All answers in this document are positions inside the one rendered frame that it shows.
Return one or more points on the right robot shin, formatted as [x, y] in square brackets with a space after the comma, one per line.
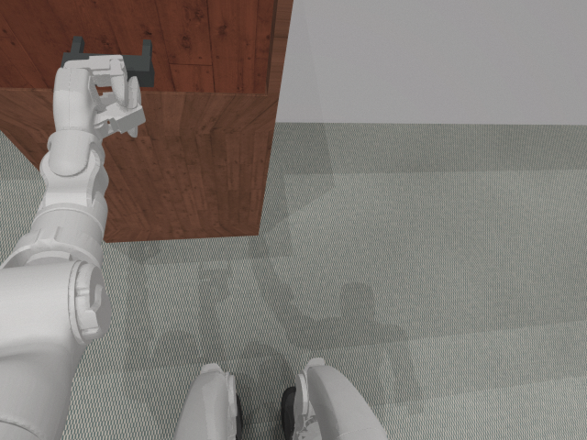
[306, 429]

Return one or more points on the cabinet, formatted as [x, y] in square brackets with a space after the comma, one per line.
[198, 167]

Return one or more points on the robot left upper arm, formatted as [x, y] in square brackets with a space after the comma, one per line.
[49, 313]

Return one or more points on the handle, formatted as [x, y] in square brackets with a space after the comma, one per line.
[140, 66]

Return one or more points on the left robot hand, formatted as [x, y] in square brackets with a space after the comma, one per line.
[76, 100]

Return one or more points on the right robot thigh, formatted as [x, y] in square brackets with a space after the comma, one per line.
[342, 413]

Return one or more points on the drawer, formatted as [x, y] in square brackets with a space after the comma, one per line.
[204, 46]

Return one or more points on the robot left forearm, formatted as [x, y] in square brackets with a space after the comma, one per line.
[70, 222]

